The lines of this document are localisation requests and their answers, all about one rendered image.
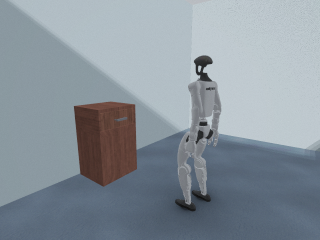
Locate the robot left forearm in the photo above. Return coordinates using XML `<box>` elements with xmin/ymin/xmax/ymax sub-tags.
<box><xmin>188</xmin><ymin>106</ymin><xmax>201</xmax><ymax>142</ymax></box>

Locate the left robot upper arm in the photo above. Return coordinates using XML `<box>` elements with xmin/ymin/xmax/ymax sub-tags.
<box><xmin>188</xmin><ymin>81</ymin><xmax>203</xmax><ymax>115</ymax></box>

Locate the cabinet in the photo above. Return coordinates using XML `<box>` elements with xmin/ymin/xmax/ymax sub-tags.
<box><xmin>74</xmin><ymin>101</ymin><xmax>137</xmax><ymax>187</ymax></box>

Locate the right robot upper arm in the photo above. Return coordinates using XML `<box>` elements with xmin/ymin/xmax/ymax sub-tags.
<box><xmin>213</xmin><ymin>81</ymin><xmax>222</xmax><ymax>111</ymax></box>

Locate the robot right hand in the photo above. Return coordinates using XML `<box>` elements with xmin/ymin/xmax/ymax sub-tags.
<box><xmin>208</xmin><ymin>130</ymin><xmax>219</xmax><ymax>147</ymax></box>

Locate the drawer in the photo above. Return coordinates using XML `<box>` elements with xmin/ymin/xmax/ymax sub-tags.
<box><xmin>100</xmin><ymin>108</ymin><xmax>134</xmax><ymax>131</ymax></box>

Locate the robot right forearm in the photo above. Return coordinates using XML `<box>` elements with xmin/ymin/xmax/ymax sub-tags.
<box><xmin>211</xmin><ymin>108</ymin><xmax>222</xmax><ymax>131</ymax></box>

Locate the robot left hand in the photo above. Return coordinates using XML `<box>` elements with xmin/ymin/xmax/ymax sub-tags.
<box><xmin>185</xmin><ymin>140</ymin><xmax>198</xmax><ymax>159</ymax></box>

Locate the humanoid robot head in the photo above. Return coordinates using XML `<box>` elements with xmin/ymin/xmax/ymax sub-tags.
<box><xmin>194</xmin><ymin>55</ymin><xmax>213</xmax><ymax>82</ymax></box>

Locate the handle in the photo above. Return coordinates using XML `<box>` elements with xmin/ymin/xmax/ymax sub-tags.
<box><xmin>114</xmin><ymin>117</ymin><xmax>128</xmax><ymax>122</ymax></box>

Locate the robot right foot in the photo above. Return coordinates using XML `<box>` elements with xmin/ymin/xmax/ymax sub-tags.
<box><xmin>192</xmin><ymin>190</ymin><xmax>211</xmax><ymax>202</ymax></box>

